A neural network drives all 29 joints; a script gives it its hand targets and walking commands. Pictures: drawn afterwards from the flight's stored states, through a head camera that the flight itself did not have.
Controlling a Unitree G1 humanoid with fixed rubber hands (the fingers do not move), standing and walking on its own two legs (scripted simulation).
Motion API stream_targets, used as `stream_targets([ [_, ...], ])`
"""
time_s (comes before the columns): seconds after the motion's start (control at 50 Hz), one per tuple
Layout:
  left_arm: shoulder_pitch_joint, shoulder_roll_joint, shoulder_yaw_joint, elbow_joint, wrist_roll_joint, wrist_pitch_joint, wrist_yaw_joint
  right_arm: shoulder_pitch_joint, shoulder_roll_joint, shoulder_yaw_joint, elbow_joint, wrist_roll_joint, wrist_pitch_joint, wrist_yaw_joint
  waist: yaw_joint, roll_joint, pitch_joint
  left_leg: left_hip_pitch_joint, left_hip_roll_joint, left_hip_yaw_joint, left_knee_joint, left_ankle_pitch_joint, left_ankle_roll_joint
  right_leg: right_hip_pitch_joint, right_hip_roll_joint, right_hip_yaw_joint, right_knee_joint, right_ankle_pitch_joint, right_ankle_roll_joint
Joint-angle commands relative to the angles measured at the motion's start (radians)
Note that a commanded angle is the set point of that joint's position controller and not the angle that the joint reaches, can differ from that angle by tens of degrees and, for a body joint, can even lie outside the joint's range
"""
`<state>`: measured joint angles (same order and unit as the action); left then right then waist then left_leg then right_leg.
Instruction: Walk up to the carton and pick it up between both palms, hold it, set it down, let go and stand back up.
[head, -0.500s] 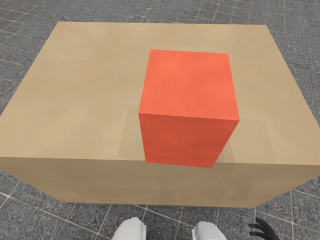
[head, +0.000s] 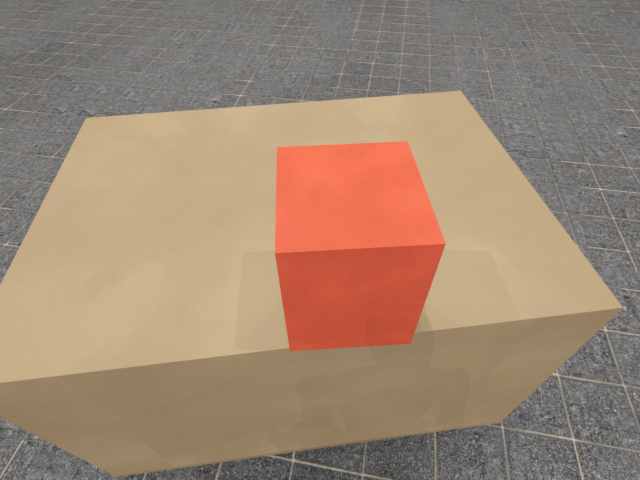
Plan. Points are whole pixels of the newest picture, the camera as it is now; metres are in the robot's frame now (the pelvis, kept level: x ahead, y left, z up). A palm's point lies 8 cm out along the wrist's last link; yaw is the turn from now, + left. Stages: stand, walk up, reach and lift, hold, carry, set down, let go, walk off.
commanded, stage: walk up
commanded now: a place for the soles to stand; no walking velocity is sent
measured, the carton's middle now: (346, 249) +0.44 -0.03 +0.01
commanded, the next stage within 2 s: none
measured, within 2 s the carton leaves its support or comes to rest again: neither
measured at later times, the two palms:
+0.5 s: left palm out of the picture +0.05 +0.24 -0.13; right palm out of the picture +0.05 -0.25 -0.13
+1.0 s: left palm out of the picture +0.10 +0.17 -0.13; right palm out of the picture +0.01 -0.30 -0.14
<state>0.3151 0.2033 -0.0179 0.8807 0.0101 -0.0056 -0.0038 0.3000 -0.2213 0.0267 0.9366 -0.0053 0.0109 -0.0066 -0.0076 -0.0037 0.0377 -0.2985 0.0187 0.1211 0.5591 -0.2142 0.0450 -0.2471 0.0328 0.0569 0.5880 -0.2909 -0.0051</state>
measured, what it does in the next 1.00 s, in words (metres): shifts its weight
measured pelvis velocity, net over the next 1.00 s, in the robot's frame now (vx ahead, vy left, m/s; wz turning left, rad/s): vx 0.00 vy -0.06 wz -0.05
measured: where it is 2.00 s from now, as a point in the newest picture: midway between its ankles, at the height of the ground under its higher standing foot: outside the picture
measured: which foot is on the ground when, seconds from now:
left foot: down 0.00-1.00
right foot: down 0.00-1.00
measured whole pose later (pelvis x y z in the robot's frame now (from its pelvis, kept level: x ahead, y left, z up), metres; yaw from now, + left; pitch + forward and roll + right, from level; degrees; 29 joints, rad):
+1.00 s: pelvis +0.00 -0.06 +0.00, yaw -3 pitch -3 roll +0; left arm 0.19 0.22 -0.03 0.89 0.02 0.03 0.01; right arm 0.33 -0.20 0.02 0.91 -0.02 -0.01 -0.01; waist -0.02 -0.01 0.08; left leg -0.26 0.01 0.00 0.62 -0.31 -0.01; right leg -0.26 0.00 -0.12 0.63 -0.32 -0.06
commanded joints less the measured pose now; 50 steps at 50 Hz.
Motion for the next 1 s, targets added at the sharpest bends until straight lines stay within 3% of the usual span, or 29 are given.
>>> stream_targets([
  [0.0, 0.069, 0.122, 0.02, -0.019, -0.001, -0.024, 0.011, -0.03, -0.16, -0.032, -0.057, -0.002, -0.019, -0.006, 0.016, 0.072, 0.035, -0.013, 0.168, -0.239, -0.274, -0.312, 0.02, -0.064, -0.06, 0.091, -0.108, -0.062, -0.045],
  [0.02, 0.07, 0.124, 0.018, -0.01, -0.002, -0.025, 0.013, -0.023, -0.15, -0.031, -0.054, -0.005, -0.018, -0.006, 0.014, 0.048, 0.037, 0.003, 0.165, -0.234, -0.267, -0.297, 0.022, -0.082, -0.061, 0.096, -0.112, -0.058, -0.044],
  [0.2, 0.069, 0.136, 0.006, 0.034, -0.005, -0.025, 0.023, -0.004, -0.155, -0.033, -0.021, -0.007, -0.01, -0.013, -0.002, 0.027, 0.034, 0.079, 0.149, -0.167, -0.215, -0.223, 0.022, -0.158, -0.073, 0.129, -0.137, -0.02, -0.046],
  [0.24, 0.067, 0.146, 0.008, 0.04, -0.005, -0.024, 0.024, 0.001, -0.158, -0.03, -0.02, -0.009, -0.009, -0.014, -0.008, -0.016, 0.029, 0.086, 0.141, -0.154, -0.199, -0.205, 0.021, -0.161, -0.074, 0.145, -0.146, -0.015, -0.048],
  [0.44, 0.053, 0.157, 0.009, 0.04, -0.009, -0.023, 0.029, -0.022, -0.164, -0.026, -0.012, -0.01, -0.011, -0.017, -0.003, -0.03, 0.018, 0.139, 0.146, -0.113, -0.164, -0.112, 0.028, -0.185, -0.074, 0.174, -0.119, 0.101, -0.049],
  [0.46, 0.008, 0.217, 0.036, 0.021, 0.004, -0.009, 0.023, -0.005, -0.189, -0.046, -0.031, -0.023, -0.015, -0.031, -0.02, -0.055, 0.024, 0.19, 0.194, -0.165, -0.161, -0.063, 0.058, -0.244, -0.053, 0.145, -0.027, 0.144, -0.039],
  [0.48, -0.002, 0.212, 0.038, 0.005, 0.013, 0.0, 0.022, 0.022, -0.226, -0.059, -0.03, -0.029, -0.019, -0.041, -0.024, -0.016, -0.005, 0.223, 0.27, -0.233, -0.187, -0.018, 0.104, -0.271, -0.037, 0.108, 0.071, 0.117, -0.017],
  [0.5, 0.018, 0.195, 0.041, -0.004, 0.022, 0.01, 0.024, 0.029, -0.247, -0.068, -0.036, -0.03, -0.019, -0.049, -0.018, 0.047, -0.019, 0.212, 0.372, -0.297, -0.225, 0.025, 0.167, -0.264, -0.024, 0.054, 0.171, -0.018, 0.005],
  [0.52, 0.033, 0.176, 0.044, -0.012, 0.031, 0.018, 0.026, 0.007, -0.254, -0.076, -0.04, -0.029, -0.021, -0.053, -0.007, 0.096, -0.012, 0.172, 0.455, -0.338, -0.239, 0.108, 0.221, -0.255, -0.044, 0.028, 0.263, -0.153, 0.02],
  [0.54, 0.034, 0.173, 0.05, -0.018, 0.039, 0.026, 0.027, -0.003, -0.245, -0.08, -0.048, -0.032, -0.023, -0.056, -0.013, 0.114, -0.011, 0.136, 0.499, -0.35, -0.256, 0.14, 0.256, -0.248, -0.068, 0.014, 0.35, -0.25, 0.032],
  [0.56, 0.016, 0.163, 0.051, -0.032, 0.049, 0.033, 0.025, -0.011, -0.231, -0.08, -0.051, -0.035, -0.025, -0.057, -0.016, 0.117, 0.011, 0.109, 0.499, -0.336, -0.264, 0.176, 0.26, -0.249, -0.098, 0.016, 0.383, -0.289, 0.041],
  [0.58, 0.004, 0.16, 0.054, -0.046, 0.048, 0.037, 0.022, -0.024, -0.221, -0.081, -0.06, -0.033, -0.028, -0.059, -0.013, 0.117, 0.009, 0.089, 0.489, -0.314, -0.264, 0.191, 0.248, -0.233, -0.12, 0.02, 0.384, -0.277, 0.046],
  [0.62, 0.034, 0.147, 0.056, -0.046, 0.041, 0.041, 0.011, -0.092, -0.221, -0.082, -0.087, -0.038, -0.026, -0.055, 0.032, 0.13, 0.001, 0.033, 0.42, -0.214, -0.216, 0.177, 0.174, -0.134, -0.144, 0.018, 0.236, -0.179, 0.041],
  [0.64, 0.072, 0.138, 0.058, -0.027, 0.037, 0.038, 0.002, -0.124, -0.221, -0.079, -0.102, -0.04, -0.018, -0.047, 0.06, 0.108, -0.025, -0.035, 0.361, -0.135, -0.148, 0.131, 0.123, -0.014, -0.12, -0.023, 0.089, -0.061, 0.028],
  [0.66, 0.102, 0.152, 0.065, -0.015, 0.033, 0.034, -0.007, -0.128, -0.204, -0.069, -0.108, -0.044, -0.008, -0.037, 0.076, 0.045, -0.034, -0.096, 0.286, -0.07, -0.054, 0.045, 0.075, 0.08, -0.076, -0.05, -0.024, 0.038, 0.006],
  [0.68, 0.113, 0.186, 0.073, -0.01, 0.023, 0.025, -0.007, -0.08, -0.139, -0.042, -0.105, -0.037, -0.001, -0.019, 0.059, -0.139, -0.035, -0.127, 0.163, 0.023, 0.107, -0.091, 0.006, 0.08, -0.157, 0.113, -0.176, 0.045, -0.034],
  [0.7, 0.045, 0.268, 0.082, -0.04, -0.006, 0.021, 0.001, -0.045, -0.087, -0.022, -0.113, -0.012, 0.01, -0.015, 0.034, -0.278, -0.017, -0.121, 0.015, 0.024, 0.225, -0.367, -0.037, -0.074, -0.308, 0.367, -0.34, -0.073, -0.127],
  [0.72, -0.001, 0.259, 0.083, -0.04, -0.017, 0.023, 0.014, -0.042, -0.104, -0.027, -0.105, -0.017, 0.024, -0.019, 0.038, -0.181, 0.048, -0.079, 0.025, -0.085, 0.36, -0.457, -0.034, -0.174, -0.337, 0.39, -0.384, -0.174, -0.195],
  [0.74, -0.038, 0.224, 0.07, -0.05, -0.013, 0.024, 0.027, -0.036, -0.105, -0.026, -0.099, -0.012, 0.027, -0.016, 0.02, -0.132, 0.086, -0.103, 0.029, -0.123, 0.387, -0.439, -0.034, -0.162, -0.334, 0.333, -0.363, -0.116, -0.217],
  [0.78, -0.086, 0.208, 0.058, -0.062, 0.012, 0.024, 0.038, 0.02, -0.101, -0.027, -0.083, -0.014, 0.009, -0.022, 0.004, -0.141, 0.043, -0.125, 0.037, -0.147, 0.351, -0.363, -0.03, -0.062, -0.316, 0.231, -0.292, 0.039, -0.22],
  [0.82, -0.113, 0.199, 0.051, -0.07, 0.026, 0.022, 0.033, 0.058, -0.107, -0.032, -0.076, -0.02, -0.015, -0.026, -0.002, -0.127, -0.029, -0.052, 0.025, -0.125, 0.224, -0.27, -0.033, 0.001, -0.284, 0.14, -0.21, 0.217, -0.194],
  [0.86, -0.124, 0.194, 0.039, -0.066, 0.02, 0.022, 0.025, 0.066, -0.093, -0.032, -0.079, -0.017, -0.032, -0.024, -0.014, -0.095, -0.036, 0.052, 0.012, -0.1, 0.012, -0.098, -0.022, -0.005, -0.26, 0.073, -0.14, 0.273, -0.151],
  [0.88, -0.12, 0.188, 0.034, -0.062, 0.013, 0.021, 0.02, 0.071, -0.095, -0.031, -0.087, -0.024, -0.039, -0.021, -0.019, -0.079, -0.041, 0.127, 0.024, -0.118, -0.07, 0.041, -0.011, -0.053, -0.256, 0.053, -0.122, 0.263, -0.123],
  [0.9, -0.105, 0.175, 0.019, -0.058, 0.009, 0.019, 0.013, 0.075, -0.118, -0.037, -0.103, -0.03, -0.045, -0.021, -0.014, -0.053, -0.045, 0.171, 0.078, -0.208, -0.095, 0.121, 0.006, -0.095, -0.237, 0.03, -0.096, 0.202, -0.087],
  [0.92, -0.073, 0.152, 0.013, -0.058, 0.0, 0.02, 0.01, 0.048, -0.16, -0.045, -0.114, -0.022, -0.049, -0.019, 0.019, 0.009, -0.031, 0.123, 0.156, -0.331, -0.11, 0.13, 0.048, -0.096, -0.153, -0.026, -0.083, 0.052, -0.045],
  [0.94, -0.07, 0.137, 0.007, -0.046, 0.007, 0.024, 0.015, 0.031, -0.185, -0.054, -0.102, -0.008, -0.046, -0.011, 0.027, 0.057, -0.012, -0.009, 0.178, -0.365, -0.136, 0.048, 0.076, 0.016, -0.117, -0.051, -0.084, -0.022, -0.029],
  [0.96, -0.077, 0.14, 0.01, -0.041, 0.011, 0.025, 0.017, 0.021, -0.178, -0.052, -0.098, -0.005, -0.044, -0.006, 0.027, 0.083, 0.008, -0.067, 0.165, -0.354, -0.152, 0.001, 0.068, 0.067, -0.12, -0.047, -0.1, -0.019, -0.031],
  [0.98, -0.093, 0.155, 0.014, -0.038, 0.01, 0.022, 0.017, 0.02, -0.159, -0.043, -0.095, -0.001, -0.043, -0.004, 0.021, 0.071, 0.034, -0.095, 0.133, -0.321, -0.145, -0.006, 0.047, 0.081, -0.131, -0.036, -0.129, 0.002, -0.04],
])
